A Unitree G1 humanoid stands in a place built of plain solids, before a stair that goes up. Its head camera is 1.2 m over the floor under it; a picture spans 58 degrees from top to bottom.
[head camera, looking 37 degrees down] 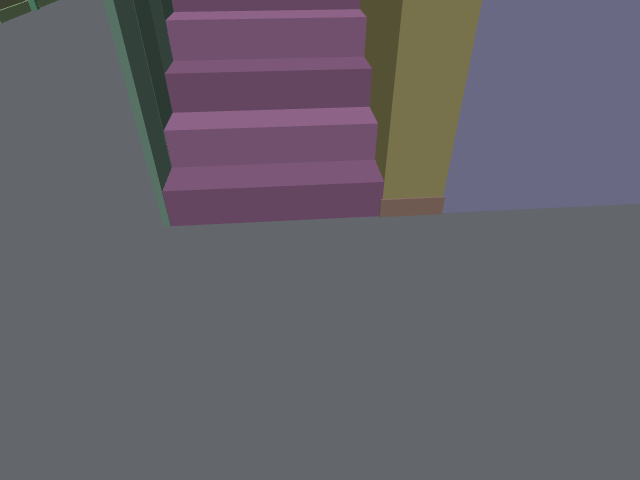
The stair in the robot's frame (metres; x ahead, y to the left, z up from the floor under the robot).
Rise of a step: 0.19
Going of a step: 0.23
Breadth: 1.02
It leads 5 degrees to the left of straight ahead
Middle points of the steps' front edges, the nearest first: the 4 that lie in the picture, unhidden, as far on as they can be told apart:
1.75 0.21 0.19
1.97 0.23 0.39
2.20 0.25 0.58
2.43 0.27 0.78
